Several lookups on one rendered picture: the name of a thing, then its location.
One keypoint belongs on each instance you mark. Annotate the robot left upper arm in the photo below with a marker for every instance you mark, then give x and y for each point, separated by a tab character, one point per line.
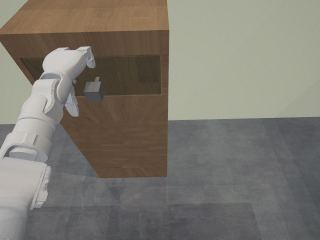
24	185

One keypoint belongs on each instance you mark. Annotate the drawer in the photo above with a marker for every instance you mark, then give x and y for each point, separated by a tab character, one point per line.
119	74

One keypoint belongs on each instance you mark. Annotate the handle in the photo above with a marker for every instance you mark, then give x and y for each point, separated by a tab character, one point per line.
94	91

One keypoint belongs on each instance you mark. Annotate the left robot forearm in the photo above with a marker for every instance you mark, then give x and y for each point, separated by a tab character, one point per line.
31	138

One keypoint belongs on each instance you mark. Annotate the left robot hand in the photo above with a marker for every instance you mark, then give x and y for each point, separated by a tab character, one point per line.
71	63

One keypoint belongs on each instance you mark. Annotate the cabinet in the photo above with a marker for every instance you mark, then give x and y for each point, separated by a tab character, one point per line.
124	136

